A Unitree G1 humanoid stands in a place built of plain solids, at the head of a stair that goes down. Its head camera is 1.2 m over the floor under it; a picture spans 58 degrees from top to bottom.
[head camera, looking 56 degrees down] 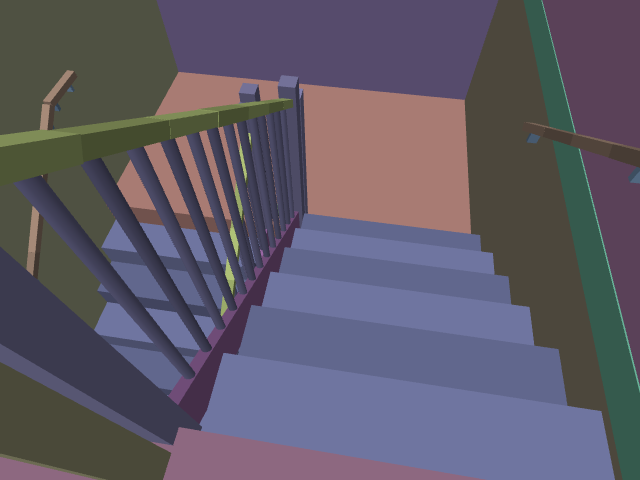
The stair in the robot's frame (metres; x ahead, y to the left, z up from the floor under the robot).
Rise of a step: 0.20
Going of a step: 0.27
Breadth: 1.20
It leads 9 degrees to the right of straight ahead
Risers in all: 7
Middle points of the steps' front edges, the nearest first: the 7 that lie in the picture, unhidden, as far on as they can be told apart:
0.13 -0.23 0.00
0.40 -0.27 -0.19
0.67 -0.31 -0.39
0.93 -0.36 -0.59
1.20 -0.40 -0.79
1.47 -0.44 -0.98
1.74 -0.48 -1.18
